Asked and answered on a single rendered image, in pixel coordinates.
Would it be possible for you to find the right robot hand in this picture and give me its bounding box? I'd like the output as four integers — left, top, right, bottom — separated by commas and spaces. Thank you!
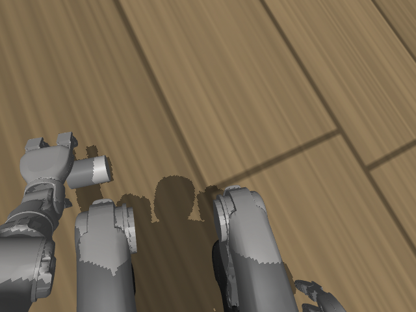
294, 280, 346, 312

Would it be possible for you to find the right robot foot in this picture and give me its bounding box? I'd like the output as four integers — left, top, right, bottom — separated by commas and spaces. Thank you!
212, 240, 240, 312

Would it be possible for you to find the can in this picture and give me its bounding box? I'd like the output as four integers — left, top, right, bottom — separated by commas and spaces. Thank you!
66, 155, 111, 189

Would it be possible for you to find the left robot hand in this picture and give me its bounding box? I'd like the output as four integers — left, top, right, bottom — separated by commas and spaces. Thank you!
19, 132, 78, 209

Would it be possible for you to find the left robot arm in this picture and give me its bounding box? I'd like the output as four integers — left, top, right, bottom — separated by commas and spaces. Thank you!
0, 179, 65, 312

